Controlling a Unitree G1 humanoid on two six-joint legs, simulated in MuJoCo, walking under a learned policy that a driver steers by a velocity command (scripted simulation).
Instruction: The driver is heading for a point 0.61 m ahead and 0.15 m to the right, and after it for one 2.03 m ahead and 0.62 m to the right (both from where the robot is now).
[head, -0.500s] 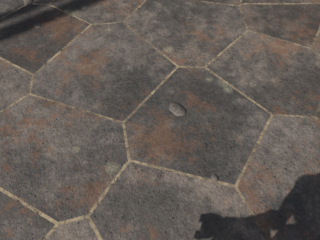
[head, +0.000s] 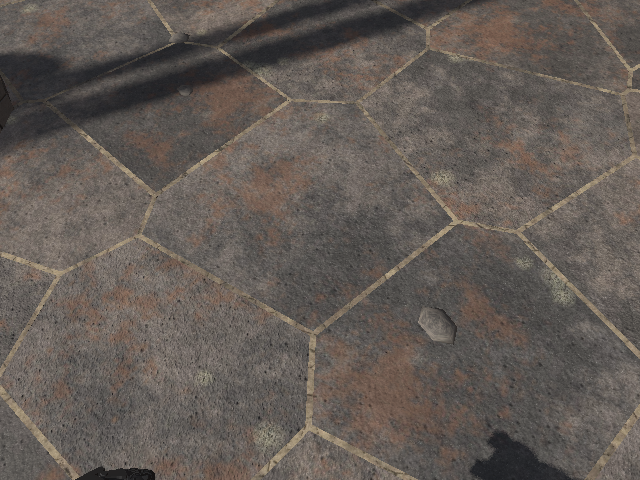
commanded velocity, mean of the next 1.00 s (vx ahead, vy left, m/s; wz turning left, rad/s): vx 0.19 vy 0.00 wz -0.22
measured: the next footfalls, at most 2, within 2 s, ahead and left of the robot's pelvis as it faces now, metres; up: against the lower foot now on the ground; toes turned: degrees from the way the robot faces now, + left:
left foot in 0.22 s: +0.09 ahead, +0.13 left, +0.00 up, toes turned +0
right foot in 0.60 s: +0.31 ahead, -0.14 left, +0.00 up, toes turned -6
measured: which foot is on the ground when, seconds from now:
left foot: up 0.00-0.20, down 0.22-0.62, up 0.64-1.00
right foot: down 0.00-0.24, up 0.26-0.58, down 0.60-1.00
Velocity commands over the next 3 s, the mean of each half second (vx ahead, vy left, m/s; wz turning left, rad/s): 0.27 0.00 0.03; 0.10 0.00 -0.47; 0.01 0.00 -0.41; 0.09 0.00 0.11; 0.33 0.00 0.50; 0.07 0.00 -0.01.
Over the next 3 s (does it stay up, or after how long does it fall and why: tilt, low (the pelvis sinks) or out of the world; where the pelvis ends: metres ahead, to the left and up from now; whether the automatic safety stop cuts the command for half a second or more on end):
stays up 0.63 -0.05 0.01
